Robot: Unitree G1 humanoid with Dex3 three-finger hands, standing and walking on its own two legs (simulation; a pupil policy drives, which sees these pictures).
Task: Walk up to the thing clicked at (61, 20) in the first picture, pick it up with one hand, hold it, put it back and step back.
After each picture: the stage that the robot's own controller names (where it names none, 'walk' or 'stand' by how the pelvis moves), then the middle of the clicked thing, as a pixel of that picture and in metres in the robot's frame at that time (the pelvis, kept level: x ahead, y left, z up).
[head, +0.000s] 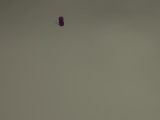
stand; (61, 21) +1.87 +0.30 -0.72
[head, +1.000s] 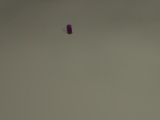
walk; (69, 29) +1.74 +0.31 -0.72
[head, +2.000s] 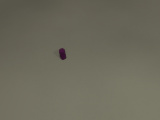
walk; (62, 54) +1.17 +0.30 -0.72
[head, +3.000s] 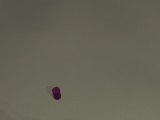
walk; (56, 93) +0.73 +0.25 -0.70
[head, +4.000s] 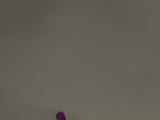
walk; (61, 118) +0.48 +0.19 -0.70
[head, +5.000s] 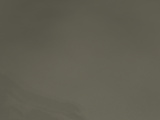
stand; out of the picture +0.39 +0.17 -0.72
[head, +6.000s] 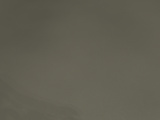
stand; out of the picture +0.37 +0.19 -0.72
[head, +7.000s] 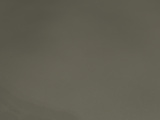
stand; out of the picture +0.38 +0.20 -0.73
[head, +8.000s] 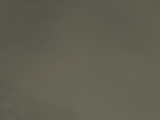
stand; out of the picture +0.38 +0.18 -0.73
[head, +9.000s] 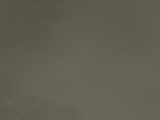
stand; out of the picture +0.37 +0.17 -0.73
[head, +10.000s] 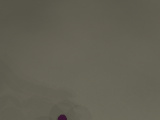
go down; out of the picture +0.40 +0.16 -0.71
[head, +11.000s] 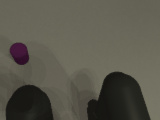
go down; (20, 54) +0.48 +0.20 -0.29
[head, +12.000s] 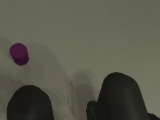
close in; (20, 55) +0.48 +0.20 -0.29
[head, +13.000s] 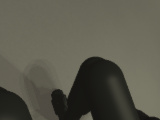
close in; out of the picture +0.47 +0.25 -0.23
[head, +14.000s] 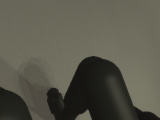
close; out of the picture +0.45 +0.24 -0.23
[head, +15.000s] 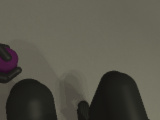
lift; (6, 63) +0.38 +0.23 -0.15
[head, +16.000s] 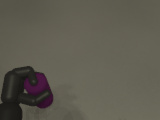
lift; (40, 91) +0.32 +0.16 +0.01
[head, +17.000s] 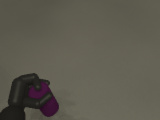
hold; (45, 100) +0.31 +0.16 -0.02
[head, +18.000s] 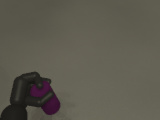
hold; (46, 98) +0.32 +0.16 -0.01
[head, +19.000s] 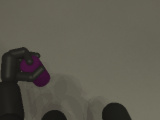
crouch; (36, 72) +0.41 +0.16 -0.09
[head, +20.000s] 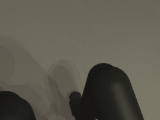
lower; out of the picture +0.47 +0.23 -0.19
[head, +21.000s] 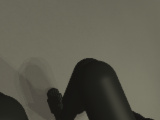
lower; out of the picture +0.45 +0.27 -0.25
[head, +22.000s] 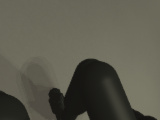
lower; out of the picture +0.45 +0.26 -0.25
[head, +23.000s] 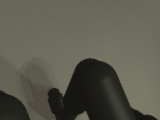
lower; out of the picture +0.45 +0.26 -0.25
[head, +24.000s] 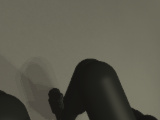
lower; out of the picture +0.45 +0.26 -0.25
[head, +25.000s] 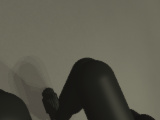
open; out of the picture +0.45 +0.25 -0.25
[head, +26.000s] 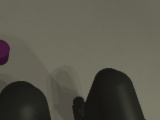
stand; out of the picture +0.45 +0.22 -0.27
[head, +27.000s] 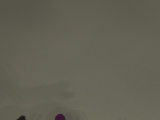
stand; out of the picture +0.39 +0.15 -0.62
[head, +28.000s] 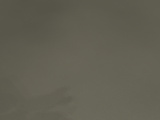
stand; out of the picture +0.39 +0.16 -0.67
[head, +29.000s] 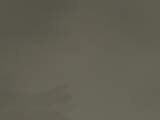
stand; out of the picture +0.38 +0.15 -0.67
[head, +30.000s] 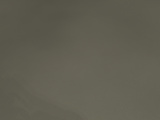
stand; out of the picture +0.40 +0.16 -0.72
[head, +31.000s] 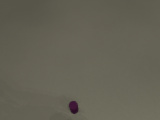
walk; (73, 107) +0.48 +0.11 -0.70
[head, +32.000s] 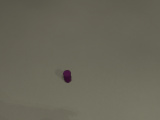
walk; (67, 76) +0.74 +0.14 -0.69
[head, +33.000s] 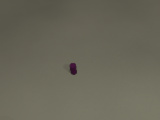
stand; (73, 68) +1.02 +0.18 -0.70
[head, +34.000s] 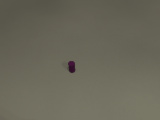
stand; (71, 67) +1.01 +0.14 -0.72
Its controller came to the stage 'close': yes
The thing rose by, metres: 0.70
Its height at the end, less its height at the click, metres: +0.00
